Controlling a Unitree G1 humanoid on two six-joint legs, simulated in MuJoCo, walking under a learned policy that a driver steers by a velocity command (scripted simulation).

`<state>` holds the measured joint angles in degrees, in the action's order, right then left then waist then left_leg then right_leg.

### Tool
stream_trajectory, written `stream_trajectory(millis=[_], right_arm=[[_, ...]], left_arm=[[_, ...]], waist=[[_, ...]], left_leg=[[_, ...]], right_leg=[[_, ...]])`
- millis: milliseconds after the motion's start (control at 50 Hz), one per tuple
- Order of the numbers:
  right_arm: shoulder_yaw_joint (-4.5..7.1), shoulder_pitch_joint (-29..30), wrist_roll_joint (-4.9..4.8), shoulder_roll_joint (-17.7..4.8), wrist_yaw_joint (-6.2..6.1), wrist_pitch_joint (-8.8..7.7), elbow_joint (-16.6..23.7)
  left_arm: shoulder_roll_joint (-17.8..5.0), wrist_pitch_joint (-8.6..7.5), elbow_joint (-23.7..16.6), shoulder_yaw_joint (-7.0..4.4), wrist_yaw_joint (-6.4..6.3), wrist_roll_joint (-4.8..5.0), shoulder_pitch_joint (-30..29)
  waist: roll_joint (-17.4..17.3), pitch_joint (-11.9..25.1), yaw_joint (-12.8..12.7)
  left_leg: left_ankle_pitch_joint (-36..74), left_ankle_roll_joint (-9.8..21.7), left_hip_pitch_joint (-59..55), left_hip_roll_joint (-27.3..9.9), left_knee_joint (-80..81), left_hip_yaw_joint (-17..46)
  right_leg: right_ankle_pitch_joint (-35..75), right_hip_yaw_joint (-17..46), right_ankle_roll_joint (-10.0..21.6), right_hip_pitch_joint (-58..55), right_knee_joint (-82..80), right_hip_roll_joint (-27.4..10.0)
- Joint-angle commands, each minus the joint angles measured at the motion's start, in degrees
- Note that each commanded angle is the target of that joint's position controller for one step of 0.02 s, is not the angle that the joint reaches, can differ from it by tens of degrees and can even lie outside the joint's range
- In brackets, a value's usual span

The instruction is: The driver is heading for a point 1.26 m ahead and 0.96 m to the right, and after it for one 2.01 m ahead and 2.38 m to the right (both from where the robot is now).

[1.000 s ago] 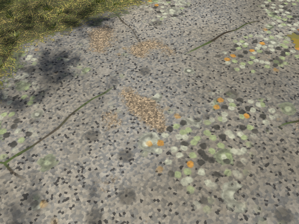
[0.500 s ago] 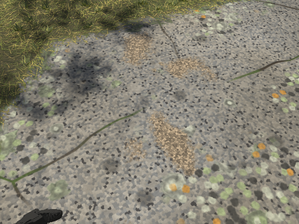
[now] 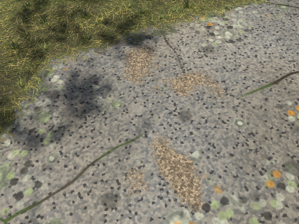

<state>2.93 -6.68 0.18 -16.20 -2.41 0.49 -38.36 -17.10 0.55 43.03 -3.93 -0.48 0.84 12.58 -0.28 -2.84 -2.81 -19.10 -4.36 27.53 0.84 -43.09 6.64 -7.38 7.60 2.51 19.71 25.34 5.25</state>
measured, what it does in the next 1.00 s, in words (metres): steps on the spot, turning right: left foot, then right foot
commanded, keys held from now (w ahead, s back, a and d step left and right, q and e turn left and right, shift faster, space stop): e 1.00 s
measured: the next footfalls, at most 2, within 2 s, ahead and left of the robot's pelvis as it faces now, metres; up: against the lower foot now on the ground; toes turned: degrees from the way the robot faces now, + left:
left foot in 0.10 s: +0.10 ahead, +0.14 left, +0.00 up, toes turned -9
right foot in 0.52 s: +0.02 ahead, -0.12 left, +0.00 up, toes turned -20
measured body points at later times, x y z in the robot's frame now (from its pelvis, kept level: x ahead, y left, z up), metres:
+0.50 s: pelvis +0.02 +0.00 +0.00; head +0.05 -0.01 +0.44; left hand +0.26 +0.22 -0.09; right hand +0.07 -0.31 -0.11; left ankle +0.07 +0.14 -0.74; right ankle -0.01 -0.11 -0.73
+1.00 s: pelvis +0.03 +0.00 -0.01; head +0.06 -0.01 +0.44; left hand +0.33 +0.14 -0.09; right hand +0.01 -0.33 -0.09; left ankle +0.11 +0.09 -0.74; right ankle -0.01 -0.11 -0.74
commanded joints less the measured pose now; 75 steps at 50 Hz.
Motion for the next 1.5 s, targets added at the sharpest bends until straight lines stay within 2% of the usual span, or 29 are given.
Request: stream_trajectory(millis=[20, 80, 100, 120, 140, 160, 220, 360, 480, 500, 520, 540, 560, 580, 620, 760, 960, 980, 1000, 1020, 1060, 1100, 1240, 1340, 1380, 1400, 1420, 1440, 1500], right_arm=[[1.66, -2.0, -0.28, -4.9, 0.35, -1.12, 3.3], [2.3, -5.1, -0.48, -5.6, 1.07, -2.64, 2.2], [3.08, -6.5, 0.36, -8.7, 0.8, -2.71, 2.4], [4.04, -3.9, 1.93, -13.5, 0.52, -1.95, 3.2], [3.86, -4.3, 3.16, -11.5, 0.79, -1.94, 3.3], [2.91, -2.3, 2.52, -8.5, 0.68, -2.11, 4.1], [2.06, 1.4, 0.52, -6.0, 0.39, -1.9, 4.3], [3.67, -1.9, 0.61, -9.7, -0.13, -0.24, 2.6], [4.44, -0.4, -1.79, -11.2, 0.87, -0.39, 1.4], [4.11, -2.4, -2.0, -9.7, 0.96, -0.61, 0.3], [3.44, -4.8, -0.42, -7.0, 1.24, -0.79, -0.1], [2.21, -2.6, 2.22, -4.3, 1.16, -0.91, 3.5], [3.02, 2.7, 1.3, -7.0, 0.58, -1.05, 4.2], [3.47, 2.9, -0.03, -8.1, 0.42, -0.77, 4.0], [4.02, 1.1, 0.39, -8.8, -0.4, -0.27, 2.3], [3.1, 1.1, 0.04, -5.8, 0.28, -0.67, 2.2], [3.58, -2.4, -0.79, -6.4, 2.22, -2.7, 1.8], [4.08, -3.8, -0.37, -7.8, 2.07, -2.77, 1.4], [4.7, -4.1, 0.58, -11.4, 1.66, -2.39, 2.0], [5.02, -3.2, 2.47, -13.9, 1.88, -2.03, 1.9], [3.39, 1.5, 1.54, -8.1, 1.34, -2.22, 3.8], [2.84, 3.6, 0.18, -6.6, 0.76, -1.89, 4.2], [3.73, -1.3, 0.52, -9.8, 0.19, -0.16, 2.7], [3.88, -0.3, -1.48, -11.5, 1.65, 0.02, 1.6], [2.82, -2.4, -2.25, -9.0, 1.83, -0.33, -0.2], [1.36, -4.6, -0.04, -4.9, 2.3, -0.79, -0.5], [0.19, -2.2, 1.58, -2.6, 2.33, -1.14, 2.3], [1.7, 2.0, 0.16, -7.8, 1.87, -1.23, 2.7], [3.09, 1.5, -1.05, -9.7, 2.36, -1.7, 0.8]], left_arm=[[-9.5, 0.34, -5.1, -2.61, -0.81, 0.14, -3.3], [-8.4, 1.26, -5.8, -2.34, -1.21, 0.72, -4.0], [-6.1, 1.33, -6.0, -1.61, -1.24, 0.41, -2.2], [-3.6, 0.97, -7.1, -1.04, -1.11, 0.23, 0.1], [-8.0, 0.36, -7.1, -2.27, -1.04, -0.34, 0.3], [-10.9, 0.46, -6.0, -3.39, -0.89, -0.05, 1.5], [-8.6, 2.52, -4.3, -3.43, -1.3, 0.19, 2.6], [-4.5, 2.48, -9.7, -1.47, 0.4, 0.39, -4.7], [-5.7, 3.19, -9.8, -2.4, 1.8, 0.34, -1.0], [-6.6, 3.16, -9.1, -2.95, 1.51, 0.13, 1.2], [-11.1, 2.97, -9.2, -4.28, 0.77, 0.22, 3.2], [-17.8, 2.53, -11.0, -5.29, 0.26, -0.82, 2.6], [-14.6, 1.13, -11.0, -4.54, 0.76, -2.57, 4.7], [-13.0, 0.13, -10.5, -3.76, 0.77, -2.52, 2.2], [-10.1, -0.13, -10.8, -2.92, 0.06, -0.35, -3.6], [-10.3, 0.84, -10.6, -2.65, -1.48, -0.26, -3.2], [-10.7, 2.12, -11.5, -3.0, -0.82, 0.94, -6.7], [-9.5, 2.15, -11.5, -2.66, -1.05, 1.04, -6.0], [-6.3, 2.06, -11.3, -1.83, -0.94, 0.2, -2.6], [-8.3, 1.55, -12.6, -2.61, -1.09, 0.71, -3.0], [-13.6, 1.49, -9.9, -4.73, -0.99, 0.27, -0.2], [-10.8, 2.71, -8.3, -4.4, -1.24, 0.31, 0.9], [-5.3, 2.52, -12.3, -1.91, 0.06, 0.21, -5.4], [-5.6, 2.57, -11.3, -1.8, 0.65, -0.02, -1.7], [-6.3, 2.47, -9.7, -2.07, 0.64, -0.33, 1.8], [-9.0, 2.37, -9.9, -2.44, 0.03, -0.36, 3.8], [-13.1, 2.04, -10.6, -2.88, -0.28, -1.12, 3.5], [-12.3, 0.89, -9.7, -3.06, 0.15, -1.5, 7.3], [-8.7, -1.51, -7.6, -1.53, -0.11, -0.61, 3.7]], waist=[[9.0, 8.1, 2.2], [8.7, 8.0, 4.5], [4.0, 9.9, 3.8], [-11.6, 7.9, 0.6], [-14.3, 8.1, 2.0], [-9.7, 7.4, 1.3], [-6.9, 4.9, 0.9], [-10.1, 7.4, 4.9], [-10.1, 7.4, 2.1], [-7.7, 7.8, 1.5], [3.2, 8.6, 2.1], [19.4, 7.7, 2.7], [12.7, 11.5, -2.4], [9.8, 9.1, -0.5], [7.0, 6.7, 2.1], [7.9, 7.8, 2.1], [9.3, 7.8, 4.1], [7.4, 8.6, 4.3], [-3.9, 10.6, 2.2], [-16.3, 6.4, 1.4], [-8.5, 5.0, 0.4], [-6.9, 3.3, 0.7], [-9.4, 6.0, 5.5], [-10.0, 6.8, 3.5], [-6.9, 6.9, 1.6], [3.4, 10.4, 2.4], [16.6, 9.8, 2.5], [11.9, 9.0, -2.7], [11.0, 0.8, -0.5]], left_leg=[[1.6, 0.5, -6.7, 1.7, 5.3, -1.1], [10.2, 2.7, -15.3, 0.6, 21.1, -1.8], [12.4, 5.7, -21.6, -7.8, 23.3, 4.0], [22.6, 13.2, -23.9, -19.1, 25.3, 16.9], [27.6, 19.5, -20.5, -25.0, 26.2, 23.0], [27.6, 19.4, -19.5, -22.9, 25.4, 18.8], [28.1, 15.2, -19.2, -15.8, 23.6, 6.4], [31.0, 17.1, -23.2, -16.9, 23.5, -1.2], [27.7, 13.6, -20.2, -18.0, 17.7, -5.0], [22.8, 10.3, -16.7, -16.1, 13.4, -7.5], [9.5, 4.7, -6.4, -11.6, 1.6, -13.1], [-19.1, -0.6, 10.9, -2.7, -13.1, -14.2], [-21.2, -0.5, 11.3, -1.9, -23.0, -4.6], [-16.6, 0.4, 11.8, -2.9, -25.5, -3.0], [-8.0, 0.6, 11.9, -3.8, -22.7, -2.1], [0.0, -1.1, 5.3, -0.5, -9.5, -2.1], [5.9, 1.9, -12.2, 2.0, 19.1, -2.1], [12.1, 3.4, -18.3, -1.7, 23.0, -0.4], [19.4, 7.9, -24.9, -13.4, 24.4, 9.7], [27.3, 17.9, -21.8, -22.3, 26.5, 22.4], [24.2, 18.9, -18.1, -21.1, 25.7, 15.5], [20.7, 15.5, -18.8, -15.8, 24.9, 7.5], [26.8, 17.6, -25.2, -16.5, 24.3, -0.5], [29.6, 16.6, -22.0, -17.1, 20.8, -1.9], [23.7, 11.5, -16.4, -14.7, 15.9, -4.7], [7.1, 5.7, -8.3, -10.3, 7.2, -9.5], [-15.8, 1.5, 3.9, -3.4, -1.9, -12.3], [-18.6, 1.0, 7.9, -3.6, -12.2, -7.6], [-6.0, 3.0, 14.1, -6.0, -15.7, -5.1]], right_leg=[[0.2, 17.2, 9.2, -3.6, -6.7, -12.8], [1.4, 18.4, 6.0, -3.1, -1.8, -10.1], [-7.6, 15.5, 3.1, 1.1, 4.5, -7.3], [-23.2, 3.9, -0.6, 11.7, 15.9, 1.7], [-29.4, 0.2, -3.3, 14.3, 29.7, 0.2], [-26.4, 1.0, -4.6, 14.2, 36.7, -1.7], [-18.5, -0.9, -7.7, 16.2, 43.9, -3.1], [-15.4, -7.2, -8.7, 9.8, 26.1, -6.8], [-6.3, -12.0, -3.3, -3.2, 4.7, -5.0], [-0.4, -10.9, -1.3, -9.3, -1.0, -4.0], [15.9, 0.3, 2.1, -19.1, -4.0, -11.3], [33.0, 21.1, 13.6, -23.0, -3.5, -26.4], [29.0, 22.3, 18.8, -19.7, -5.0, -27.7], [24.2, 16.9, 16.3, -17.7, -5.3, -24.3], [17.7, 12.0, 10.9, -15.2, -5.2, -19.2], [11.7, 12.5, 10.3, -13.2, -4.8, -15.3], [9.5, 22.7, 7.6, -8.9, 0.1, -11.7], [3.5, 21.1, 4.9, -5.3, 2.6, -9.4], [-13.8, 13.6, 1.4, 1.3, 13.8, -3.8], [-30.3, 3.0, -1.9, 12.2, 24.9, 3.7], [-25.2, 2.4, -5.3, 12.8, 41.2, -1.8], [-18.8, 0.9, -7.4, 15.0, 45.5, -2.5], [-17.1, -5.7, -9.1, 11.3, 28.3, -6.8], [-12.1, -9.5, -5.7, -1.2, 9.8, -5.0], [1.6, -8.9, -2.4, -12.7, -5.4, -4.3], [12.5, 2.5, 0.0, -23.4, -6.4, -12.8], [7.7, 17.2, 10.1, -23.3, -6.9, -24.7], [-6.9, 21.5, 15.6, -20.7, -10.8, -26.2], [-27.6, 16.4, 10.0, -17.9, -15.8, -20.5]])
Keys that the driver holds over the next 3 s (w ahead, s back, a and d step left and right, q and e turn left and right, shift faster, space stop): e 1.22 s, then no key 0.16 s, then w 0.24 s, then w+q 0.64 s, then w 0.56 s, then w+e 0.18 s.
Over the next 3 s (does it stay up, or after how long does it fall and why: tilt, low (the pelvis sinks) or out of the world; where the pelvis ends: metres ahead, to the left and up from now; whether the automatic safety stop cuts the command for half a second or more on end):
stays up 0.67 -0.39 -0.01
